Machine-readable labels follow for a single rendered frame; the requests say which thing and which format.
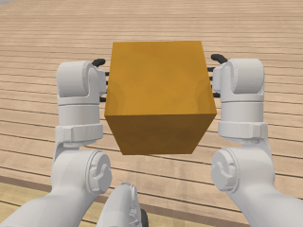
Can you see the left robot shin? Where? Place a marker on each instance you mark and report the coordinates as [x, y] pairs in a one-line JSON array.
[[135, 215]]

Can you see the left robot thigh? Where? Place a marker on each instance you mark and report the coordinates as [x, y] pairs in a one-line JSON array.
[[116, 210]]

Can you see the left robot forearm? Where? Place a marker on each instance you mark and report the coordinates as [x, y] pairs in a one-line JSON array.
[[80, 84]]

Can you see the left robot upper arm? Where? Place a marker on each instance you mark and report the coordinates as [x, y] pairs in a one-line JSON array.
[[78, 176]]

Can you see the right robot forearm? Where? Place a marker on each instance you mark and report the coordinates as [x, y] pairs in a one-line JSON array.
[[240, 83]]

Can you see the right robot upper arm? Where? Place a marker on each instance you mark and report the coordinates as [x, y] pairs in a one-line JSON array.
[[247, 176]]

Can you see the robot left hand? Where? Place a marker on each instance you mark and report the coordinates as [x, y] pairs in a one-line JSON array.
[[97, 63]]

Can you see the carton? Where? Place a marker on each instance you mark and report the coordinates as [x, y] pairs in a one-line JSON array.
[[159, 97]]

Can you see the robot right hand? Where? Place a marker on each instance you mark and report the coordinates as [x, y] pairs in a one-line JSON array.
[[221, 59]]

